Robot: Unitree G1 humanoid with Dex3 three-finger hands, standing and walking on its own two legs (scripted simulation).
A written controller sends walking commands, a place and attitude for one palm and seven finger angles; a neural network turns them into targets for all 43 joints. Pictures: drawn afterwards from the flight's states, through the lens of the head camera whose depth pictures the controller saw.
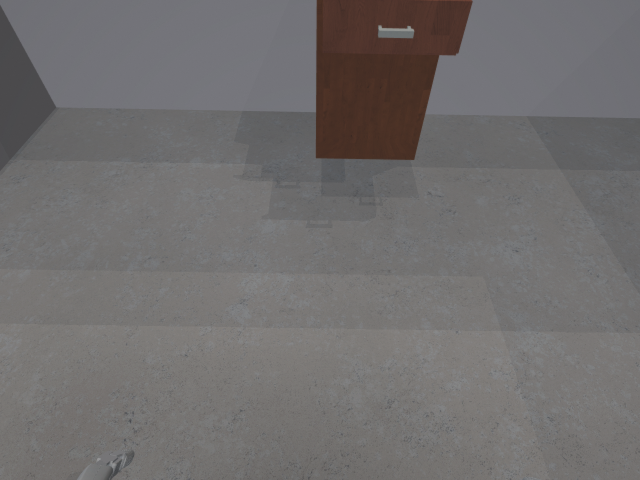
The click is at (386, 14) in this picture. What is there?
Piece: drawer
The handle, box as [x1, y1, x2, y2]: [378, 25, 413, 37]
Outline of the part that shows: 378,25 378,37 412,37 413,35 413,29 411,29 410,26 407,26 406,29 382,28 380,25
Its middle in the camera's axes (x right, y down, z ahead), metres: +0.24 -0.67 +1.24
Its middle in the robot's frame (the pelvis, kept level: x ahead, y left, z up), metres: +1.39 -0.18 -0.01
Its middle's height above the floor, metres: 0.75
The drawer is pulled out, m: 0.30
